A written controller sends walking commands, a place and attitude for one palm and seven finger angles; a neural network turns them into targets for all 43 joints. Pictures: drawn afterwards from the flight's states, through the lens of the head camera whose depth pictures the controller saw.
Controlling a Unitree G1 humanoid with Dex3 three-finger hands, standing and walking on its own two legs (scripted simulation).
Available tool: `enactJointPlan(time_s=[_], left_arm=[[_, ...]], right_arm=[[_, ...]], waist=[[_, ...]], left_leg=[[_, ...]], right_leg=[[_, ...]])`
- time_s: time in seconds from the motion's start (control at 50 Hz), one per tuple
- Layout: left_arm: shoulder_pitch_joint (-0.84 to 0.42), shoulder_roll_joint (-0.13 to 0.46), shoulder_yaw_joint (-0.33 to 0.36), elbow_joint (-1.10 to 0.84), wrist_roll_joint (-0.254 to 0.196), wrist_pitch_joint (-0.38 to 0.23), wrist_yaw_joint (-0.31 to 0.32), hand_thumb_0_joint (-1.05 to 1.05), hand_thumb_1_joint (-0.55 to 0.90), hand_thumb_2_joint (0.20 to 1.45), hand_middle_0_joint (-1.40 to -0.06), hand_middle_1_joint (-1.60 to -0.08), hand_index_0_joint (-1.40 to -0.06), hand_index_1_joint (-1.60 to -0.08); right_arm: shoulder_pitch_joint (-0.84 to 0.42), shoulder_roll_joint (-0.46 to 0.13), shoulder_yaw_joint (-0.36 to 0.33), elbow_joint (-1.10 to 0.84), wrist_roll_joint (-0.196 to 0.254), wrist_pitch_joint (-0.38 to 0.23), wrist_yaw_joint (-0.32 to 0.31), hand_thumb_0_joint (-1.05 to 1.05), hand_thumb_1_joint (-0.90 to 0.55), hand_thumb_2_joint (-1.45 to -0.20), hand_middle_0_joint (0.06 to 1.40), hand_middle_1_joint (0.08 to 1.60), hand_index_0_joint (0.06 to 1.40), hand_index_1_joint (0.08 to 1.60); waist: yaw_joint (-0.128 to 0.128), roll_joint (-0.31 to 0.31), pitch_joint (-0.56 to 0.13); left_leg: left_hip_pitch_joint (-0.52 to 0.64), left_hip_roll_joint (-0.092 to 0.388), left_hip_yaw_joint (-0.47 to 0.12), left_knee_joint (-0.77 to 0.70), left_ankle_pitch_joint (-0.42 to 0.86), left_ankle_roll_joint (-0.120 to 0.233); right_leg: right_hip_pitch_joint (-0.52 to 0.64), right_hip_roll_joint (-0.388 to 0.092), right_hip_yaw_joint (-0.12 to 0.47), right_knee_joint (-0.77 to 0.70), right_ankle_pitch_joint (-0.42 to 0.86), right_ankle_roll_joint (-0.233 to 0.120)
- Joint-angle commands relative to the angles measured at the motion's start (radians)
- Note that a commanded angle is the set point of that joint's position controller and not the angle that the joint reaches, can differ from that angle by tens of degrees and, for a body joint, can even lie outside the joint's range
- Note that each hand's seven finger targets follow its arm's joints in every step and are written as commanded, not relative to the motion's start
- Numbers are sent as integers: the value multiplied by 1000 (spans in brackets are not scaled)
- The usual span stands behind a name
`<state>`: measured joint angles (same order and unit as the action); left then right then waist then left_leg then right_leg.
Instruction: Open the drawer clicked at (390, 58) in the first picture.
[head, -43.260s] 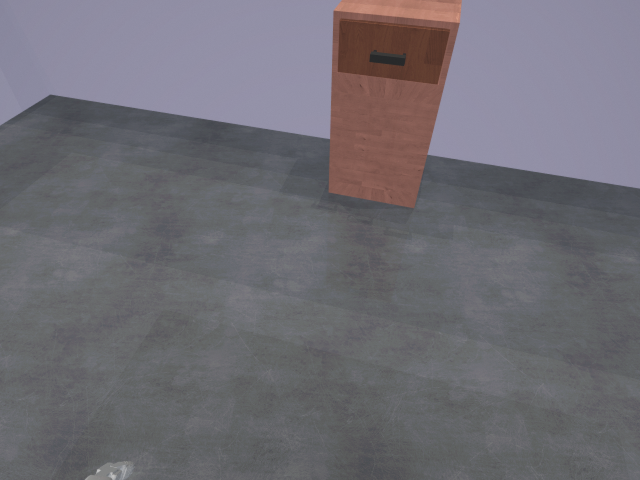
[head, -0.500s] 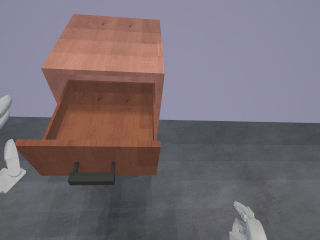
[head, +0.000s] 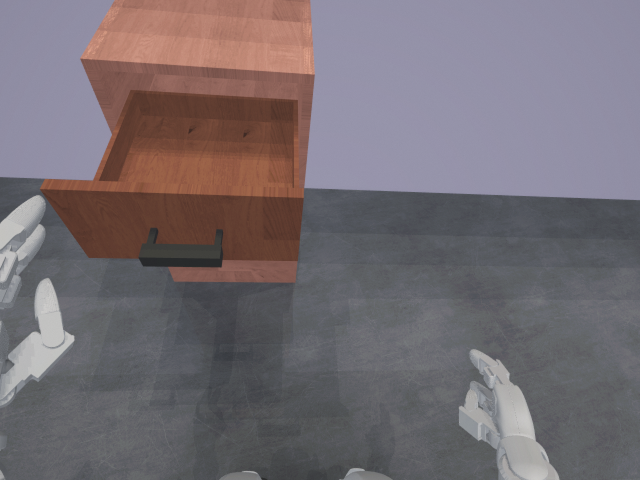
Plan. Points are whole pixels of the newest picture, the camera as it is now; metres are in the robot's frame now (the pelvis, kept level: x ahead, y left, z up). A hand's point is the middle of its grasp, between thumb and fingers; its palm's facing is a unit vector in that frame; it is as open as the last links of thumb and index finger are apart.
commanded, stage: stop stepping back and stand still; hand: left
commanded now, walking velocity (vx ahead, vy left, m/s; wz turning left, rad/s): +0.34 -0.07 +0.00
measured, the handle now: (184, 244) +0.45 +0.24 -0.06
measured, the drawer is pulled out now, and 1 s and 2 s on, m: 0.29 0.29 0.29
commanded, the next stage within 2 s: let the arm hang, fingers relaxed in 1.38 s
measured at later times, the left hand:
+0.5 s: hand out of the picture +0.05 +0.20 +0.16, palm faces +0.35 -0.86 -0.36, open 7.4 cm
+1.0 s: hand out of the picture +0.03 +0.17 +0.17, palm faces +0.37 -0.84 -0.40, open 7.4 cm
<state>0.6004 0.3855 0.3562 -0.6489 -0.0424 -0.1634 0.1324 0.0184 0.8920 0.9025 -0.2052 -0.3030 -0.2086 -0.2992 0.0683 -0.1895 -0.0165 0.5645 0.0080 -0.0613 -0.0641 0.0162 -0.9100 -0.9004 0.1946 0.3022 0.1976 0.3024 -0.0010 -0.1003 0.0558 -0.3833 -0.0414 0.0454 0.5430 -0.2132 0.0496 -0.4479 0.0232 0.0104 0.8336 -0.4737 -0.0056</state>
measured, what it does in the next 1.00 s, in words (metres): walks backwards: right foot, then left foot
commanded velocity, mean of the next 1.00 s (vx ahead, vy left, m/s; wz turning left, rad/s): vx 0.20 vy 0.03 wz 0.00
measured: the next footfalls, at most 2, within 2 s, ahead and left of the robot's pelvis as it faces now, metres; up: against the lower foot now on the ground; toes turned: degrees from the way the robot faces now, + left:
right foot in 0.20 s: -0.04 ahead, -0.14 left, +0.00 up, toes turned -6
left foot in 0.48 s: -0.13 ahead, +0.09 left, +0.00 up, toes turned +5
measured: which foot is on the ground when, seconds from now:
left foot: down 0.00-0.20, up 0.22-0.46, down 0.48-0.74, up 0.76-1.00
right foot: up 0.00-0.18, down 0.20-0.48, up 0.50-0.70, down 0.72-1.00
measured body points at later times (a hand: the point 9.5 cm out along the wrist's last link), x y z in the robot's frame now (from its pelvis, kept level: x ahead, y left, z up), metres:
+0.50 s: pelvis -0.13 -0.03 +0.00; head -0.15 -0.01 +0.45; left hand +0.03 +0.24 +0.17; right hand +0.00 -0.31 -0.06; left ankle -0.17 +0.09 -0.73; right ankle -0.08 -0.14 -0.73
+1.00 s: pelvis -0.14 -0.06 +0.01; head -0.14 -0.04 +0.46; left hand +0.01 +0.22 +0.19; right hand +0.02 -0.29 -0.07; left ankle -0.14 +0.06 -0.72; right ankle -0.11 -0.12 -0.73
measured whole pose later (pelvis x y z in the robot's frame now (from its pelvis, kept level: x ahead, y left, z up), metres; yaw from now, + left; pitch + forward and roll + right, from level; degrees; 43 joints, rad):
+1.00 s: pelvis -0.14 -0.06 +0.01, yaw +3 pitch +1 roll +0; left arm 0.68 0.34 0.31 -0.64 -0.02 -0.18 0.14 0.02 0.89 0.90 -0.21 -0.30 -0.21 -0.30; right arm 0.26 -0.21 0.01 0.61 -0.01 -0.10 -0.07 0.02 -0.91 -0.90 0.20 0.30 0.20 0.30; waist -0.02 -0.03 -0.03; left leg -0.30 0.02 0.05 0.58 -0.32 0.03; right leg -0.28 0.03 -0.15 0.47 -0.21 -0.08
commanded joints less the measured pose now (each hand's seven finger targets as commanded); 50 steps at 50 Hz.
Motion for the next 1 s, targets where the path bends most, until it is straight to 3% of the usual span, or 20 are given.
enactJointPlan(time_s=[0.0,0.1,0.14,0.16,0.2,0.22,0.26,0.32,0.4,0.44,0.46,0.48,0.52,0.56,0.66,0.68,0.72,0.8,0.94,0.98], left_arm=[[88,171,143,-400,-6,-60,29,0,900,900,-200,-300,-200,-300],[129,160,166,-306,-22,-25,51,0,900,900,-200,-300,-200,-300],[111,146,153,-207,-10,-20,43,0,900,900,-200,-300,-200,-300],[86,153,152,-151,-8,-24,35,0,900,900,-200,-300,-200,-300],[-39,197,153,-133,-20,-33,24,0,900,900,-200,-300,-200,-300],[-93,178,140,-85,-10,-39,15,0,900,900,-200,-300,-200,-300],[-37,129,103,-22,-5,-46,-8,0,900,900,-200,-300,-200,-300],[-67,115,41,-68,9,-70,-11,0,900,900,-200,-300,-200,-300],[-46,145,79,-171,26,-78,33,0,900,900,-200,-300,-200,-300],[-23,162,98,-259,18,-88,49,0,900,900,-200,-300,-200,-300],[-37,164,100,-305,26,-97,52,0,900,900,-200,-300,-200,-300],[-17,183,110,-319,45,-96,53,0,900,900,-200,-300,-200,-300],[17,223,159,-313,23,-89,51,0,900,900,-200,-300,-200,-300],[77,149,124,-203,19,-77,43,0,900,900,-200,-300,-200,-300],[-29,127,107,3,16,-61,28,0,900,900,-200,-300,-200,-300],[-44,134,107,27,22,-59,25,0,900,900,-200,-300,-200,-300],[-68,153,107,35,17,-55,14,0,900,900,-200,-300,-200,-300],[-69,132,96,-62,8,-96,-7,0,900,900,-200,-300,-200,-300],[18,154,106,-252,22,-93,52,0,900,900,-200,-300,-200,-300],[20,143,110,-215,16,-99,60,0,900,900,-200,-300,-200,-300]], right_arm=[[29,-121,-38,-132,-10,-86,14,0,-900,-900,200,300,200,300],[7,-130,-4,-159,15,-100,15,0,-900,-900,200,300,200,300],[-2,-129,-2,-159,14,-81,7,0,-900,-900,200,300,200,300],[5,-124,-8,-144,14,-69,7,0,-900,-900,200,300,200,300],[-1,-138,-17,-120,8,-49,1,0,-900,-900,200,300,200,300],[15,-147,-25,-100,11,-50,0,0,-900,-900,200,300,200,300],[33,-136,-26,-97,7,-44,3,0,-900,-900,200,300,200,300],[-18,-119,-9,-119,2,-49,-9,0,-900,-900,200,300,200,300],[59,-125,-6,-96,-21,-119,-27,0,-900,-900,200,300,200,300],[94,-156,-15,-121,-27,-136,-39,0,-900,-900,200,300,200,300],[89,-171,-27,-142,-28,-136,-31,0,-900,-900,200,300,200,300],[91,-152,-30,-139,-21,-146,-21,0,-900,-900,200,300,200,300],[114,-123,-28,-100,1,-160,-9,0,-900,-900,200,300,200,300],[108,-135,-25,-81,8,-168,0,0,-900,-900,200,300,200,300],[59,-158,-20,-79,4,-120,-14,0,-900,-900,200,300,200,300],[50,-153,-24,-81,2,-107,-16,0,-900,-900,200,300,200,300],[44,-144,-36,-94,10,-84,-7,0,-900,-900,200,300,200,300],[51,-137,-36,-84,-6,-69,14,0,-900,-900,200,300,200,300],[54,-105,-1,-105,-27,-103,-22,0,-900,-900,200,300,200,300],[65,-133,-7,-117,-30,-107,-25,0,-900,-900,200,300,200,300]], waist=[[-5,305,-294],[-5,336,-183],[-2,254,-127],[-10,111,-90],[-18,-202,-27],[-28,-187,-24],[-44,-95,-30],[-32,1,-46],[-17,-13,-170],[-24,267,-191],[-11,495,-154],[-8,485,-133],[-28,388,-118],[-14,298,-51],[-11,219,-4],[-2,104,-7],[-8,-212,-51],[-35,-66,-84],[-12,131,-128],[-3,270,-96]], left_leg=[[231,345,-241,-148,649,101],[-78,229,-177,-277,-390,28],[-204,128,-85,-181,-464,-25],[-165,63,-18,18,-405,-55],[-145,15,-71,647,-232,-63],[-164,27,-101,757,-185,-60],[-151,72,-100,741,-82,-52],[-52,83,-23,395,-155,-23],[111,42,63,-87,-228,16],[175,122,-98,-343,-278,53],[236,280,-346,-350,-302,101],[256,354,-385,-345,-202,137],[254,350,-368,-313,-130,158],[151,307,-226,-266,8,128],[-134,238,-117,-168,-328,66],[-201,182,-83,-28,-349,46],[-268,34,-24,484,-315,-9],[-139,79,-66,601,-101,-37],[170,56,13,-100,-85,-7],[144,167,-170,-258,-107,26]], right_leg=[[-9,-20,30,189,-26,28],[263,-3,-104,-172,13,23],[405,-2,-150,-375,53,5],[300,-80,-75,-517,21,-31],[-54,-423,343,-770,-133,-176],[-120,-421,359,-780,-239,-165],[-131,-348,187,-711,-163,-127],[-100,-291,50,-672,-183,-93],[128,-267,82,-607,-174,-92],[185,-135,7,-307,-46,-41],[11,-38,-107,-73,-18,-7],[-115,-22,-129,84,-54,5],[-186,-46,-58,206,-8,8],[-99,-64,-80,71,52,12],[306,-9,-156,-290,95,11],[376,-39,-81,-375,83,-9],[286,-368,474,-659,-136,-149],[105,-311,279,-690,-98,-100],[153,-225,87,-589,22,-94],[176,-115,40,-422,104,-30]])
